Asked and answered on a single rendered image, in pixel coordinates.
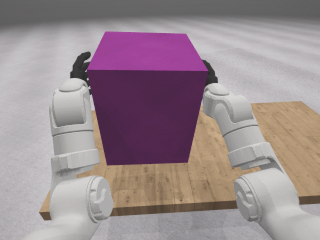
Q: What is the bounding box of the right robot forearm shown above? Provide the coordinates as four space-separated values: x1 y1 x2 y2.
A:
202 83 300 205

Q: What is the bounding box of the table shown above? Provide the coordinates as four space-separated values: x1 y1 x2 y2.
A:
39 101 320 221

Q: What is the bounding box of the robot right upper arm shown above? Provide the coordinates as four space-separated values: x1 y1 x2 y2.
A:
234 167 320 240

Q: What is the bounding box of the robot right hand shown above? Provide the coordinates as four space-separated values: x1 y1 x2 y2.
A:
202 59 218 87

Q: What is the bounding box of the robot left hand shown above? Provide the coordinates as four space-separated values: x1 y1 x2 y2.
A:
70 51 92 95

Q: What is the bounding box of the left robot forearm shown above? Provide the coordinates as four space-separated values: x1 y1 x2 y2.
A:
49 78 100 219

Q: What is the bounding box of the carton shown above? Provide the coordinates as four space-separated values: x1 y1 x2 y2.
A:
87 31 209 166

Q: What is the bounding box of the robot left upper arm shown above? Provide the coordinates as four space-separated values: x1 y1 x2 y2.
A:
21 175 114 240

